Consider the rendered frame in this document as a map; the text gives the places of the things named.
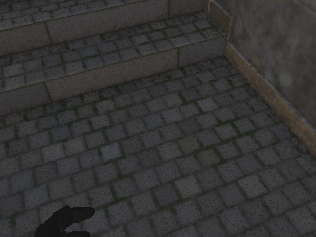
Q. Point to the left robot hand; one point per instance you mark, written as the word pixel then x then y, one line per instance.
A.
pixel 61 219

